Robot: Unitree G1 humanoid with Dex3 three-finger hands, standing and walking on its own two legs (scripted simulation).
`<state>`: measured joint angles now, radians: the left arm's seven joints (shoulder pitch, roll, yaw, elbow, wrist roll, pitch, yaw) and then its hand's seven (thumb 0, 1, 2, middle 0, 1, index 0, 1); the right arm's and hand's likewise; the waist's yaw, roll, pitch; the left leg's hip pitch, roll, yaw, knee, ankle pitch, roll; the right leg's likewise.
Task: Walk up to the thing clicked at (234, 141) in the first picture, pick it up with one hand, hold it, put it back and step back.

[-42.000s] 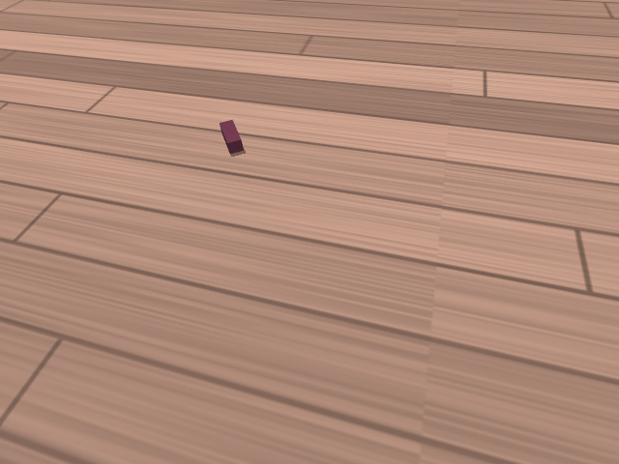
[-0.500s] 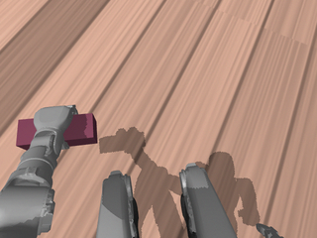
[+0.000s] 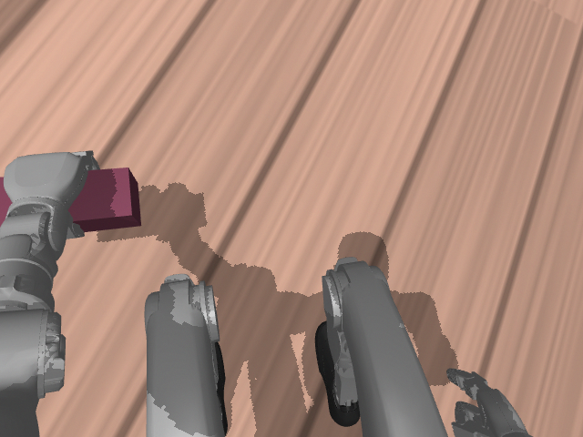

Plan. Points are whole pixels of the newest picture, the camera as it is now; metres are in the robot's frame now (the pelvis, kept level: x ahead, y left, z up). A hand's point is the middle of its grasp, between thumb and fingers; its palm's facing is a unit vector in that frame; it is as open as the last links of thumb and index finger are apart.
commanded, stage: crouch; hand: left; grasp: from above
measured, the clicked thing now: (64, 204) +0.44 +0.32 -0.19
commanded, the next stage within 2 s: lower in 0.54 s
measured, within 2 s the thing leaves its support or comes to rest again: rests again in 1.90 s
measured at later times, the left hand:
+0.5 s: hand (79, 206) +0.44 +0.31 -0.22, palm faces -0.47 -0.04 -0.88, open 10.2 cm
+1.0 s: hand (88, 213) +0.44 +0.32 -0.27, palm faces -0.49 -0.07 -0.87, open 10.2 cm
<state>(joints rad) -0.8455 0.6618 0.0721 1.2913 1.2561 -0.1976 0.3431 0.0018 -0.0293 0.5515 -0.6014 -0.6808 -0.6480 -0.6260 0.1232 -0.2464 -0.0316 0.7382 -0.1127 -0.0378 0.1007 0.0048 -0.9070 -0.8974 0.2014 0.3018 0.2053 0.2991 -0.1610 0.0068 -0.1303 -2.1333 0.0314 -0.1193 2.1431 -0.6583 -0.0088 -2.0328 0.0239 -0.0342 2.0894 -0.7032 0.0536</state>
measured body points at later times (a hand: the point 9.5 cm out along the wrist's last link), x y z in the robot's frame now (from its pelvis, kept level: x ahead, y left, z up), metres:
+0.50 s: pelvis -0.01 +0.00 -0.06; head +0.23 +0.06 +0.32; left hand +0.46 +0.31 -0.17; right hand +0.04 -0.27 -0.17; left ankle +0.08 +0.13 -0.38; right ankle +0.09 -0.14 -0.38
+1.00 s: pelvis +0.00 +0.00 -0.09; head +0.25 +0.08 +0.27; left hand +0.47 +0.32 -0.22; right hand +0.06 -0.28 -0.19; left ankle +0.08 +0.13 -0.38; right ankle +0.09 -0.14 -0.38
